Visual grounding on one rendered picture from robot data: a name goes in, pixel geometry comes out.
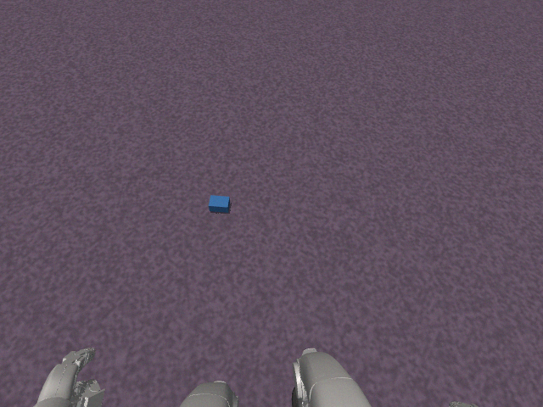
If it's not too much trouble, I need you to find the left robot hand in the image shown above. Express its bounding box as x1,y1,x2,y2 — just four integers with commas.
37,348,105,407

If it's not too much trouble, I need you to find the small box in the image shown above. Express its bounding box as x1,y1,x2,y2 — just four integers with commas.
209,195,230,213

